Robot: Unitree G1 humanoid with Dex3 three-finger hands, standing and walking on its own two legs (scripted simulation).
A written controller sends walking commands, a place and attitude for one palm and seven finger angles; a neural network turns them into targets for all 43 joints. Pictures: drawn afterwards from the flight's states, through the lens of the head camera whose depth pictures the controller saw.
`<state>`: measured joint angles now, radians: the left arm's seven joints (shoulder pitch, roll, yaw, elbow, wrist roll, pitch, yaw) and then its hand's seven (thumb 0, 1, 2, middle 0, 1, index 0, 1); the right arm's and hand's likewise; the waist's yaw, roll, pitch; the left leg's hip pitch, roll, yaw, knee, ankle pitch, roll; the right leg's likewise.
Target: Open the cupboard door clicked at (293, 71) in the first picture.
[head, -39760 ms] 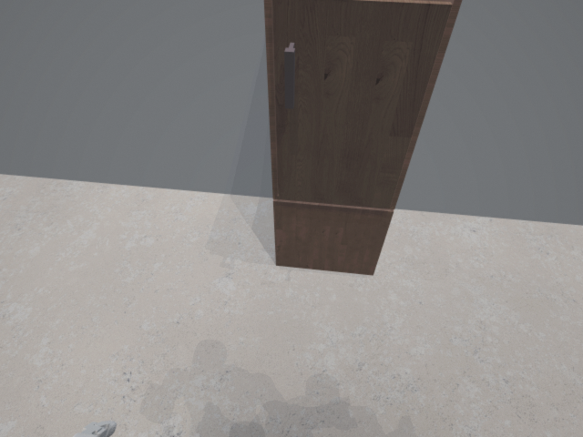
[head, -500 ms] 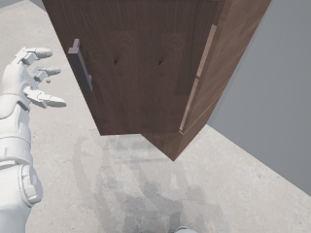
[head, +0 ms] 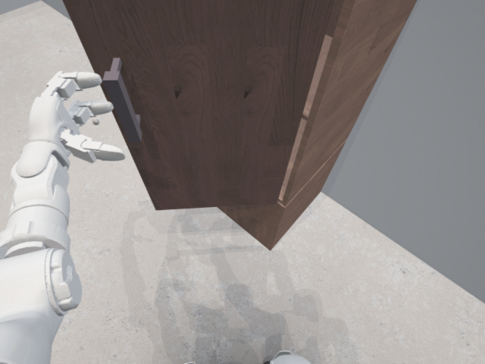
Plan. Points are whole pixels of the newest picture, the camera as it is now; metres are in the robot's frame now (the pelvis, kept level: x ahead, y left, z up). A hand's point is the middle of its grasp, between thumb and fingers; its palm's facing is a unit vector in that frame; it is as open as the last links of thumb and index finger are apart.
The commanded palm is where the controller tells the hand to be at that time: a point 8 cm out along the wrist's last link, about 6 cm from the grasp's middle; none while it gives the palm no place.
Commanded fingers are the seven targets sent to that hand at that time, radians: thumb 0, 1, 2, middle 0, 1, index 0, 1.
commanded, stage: slide the fingers in behind the handle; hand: left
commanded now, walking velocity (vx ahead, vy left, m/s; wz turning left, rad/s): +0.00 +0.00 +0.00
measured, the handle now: (126, 102) +0.52 +0.18 +0.11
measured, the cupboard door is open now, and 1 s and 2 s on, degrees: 46 46 46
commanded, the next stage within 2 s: close the thumb around the handle in 1.28 s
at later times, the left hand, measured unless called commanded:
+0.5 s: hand (115, 121) +0.47 +0.18 +0.12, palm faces +0.01 -1.00 +0.01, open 14.1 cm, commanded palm +0.44 +0.23 +0.12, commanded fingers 0.00 -0.50 0.30 -0.30 -1.20 -0.30 -1.20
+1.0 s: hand (136, 122) +0.47 +0.15 +0.12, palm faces +0.05 -1.00 -0.01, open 14.0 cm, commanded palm +0.44 +0.20 +0.12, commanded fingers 0.00 -0.50 0.30 -0.30 -1.20 -0.30 -1.20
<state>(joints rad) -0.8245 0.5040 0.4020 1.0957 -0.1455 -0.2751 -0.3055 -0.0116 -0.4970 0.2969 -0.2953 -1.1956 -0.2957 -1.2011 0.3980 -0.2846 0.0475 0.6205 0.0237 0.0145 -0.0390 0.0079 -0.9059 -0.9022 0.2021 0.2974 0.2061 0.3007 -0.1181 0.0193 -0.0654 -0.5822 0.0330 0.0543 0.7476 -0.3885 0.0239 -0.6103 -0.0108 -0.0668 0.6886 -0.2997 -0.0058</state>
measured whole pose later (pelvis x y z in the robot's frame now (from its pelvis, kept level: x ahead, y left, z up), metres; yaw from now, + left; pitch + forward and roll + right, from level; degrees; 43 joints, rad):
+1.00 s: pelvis -0.01 -0.01 +0.00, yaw +0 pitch +11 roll +0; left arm -0.83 0.35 0.31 1.06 -0.12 -0.30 -0.13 -0.01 -0.50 0.30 -0.29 -1.20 -0.29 -1.20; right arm 0.37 -0.27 0.03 0.65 0.02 -0.02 -0.02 0.01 -0.91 -0.90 0.20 0.30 0.21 0.30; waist -0.10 0.03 -0.06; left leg -0.55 0.03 0.05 0.73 -0.37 0.01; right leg -0.59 -0.01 -0.07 0.70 -0.30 -0.02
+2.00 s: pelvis +0.00 -0.01 +0.00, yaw +0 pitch +12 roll +0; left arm -0.82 0.35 0.32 1.06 -0.13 -0.32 -0.14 0.01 0.71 0.81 -0.38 -1.33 -0.36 -1.33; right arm 0.38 -0.27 0.03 0.65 0.02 -0.02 -0.02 0.01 -0.91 -0.90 0.20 0.30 0.21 0.30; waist -0.10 0.03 -0.07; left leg -0.55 0.03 0.06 0.73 -0.38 0.01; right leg -0.60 -0.01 -0.06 0.70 -0.30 -0.02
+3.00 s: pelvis +0.02 -0.03 +0.02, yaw +1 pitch +0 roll +0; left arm 0.14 -0.09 -0.22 -0.18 0.02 0.13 0.50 0.03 0.66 0.73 -0.33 -1.24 -0.33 -1.30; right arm 0.08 -0.16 0.04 0.53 -0.04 0.11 0.01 0.01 -0.91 -0.90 0.20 0.30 0.20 0.30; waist 0.02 0.05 -0.06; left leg -0.22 0.04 0.03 0.58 -0.36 -0.01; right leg -0.27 0.00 -0.08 0.58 -0.32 -0.03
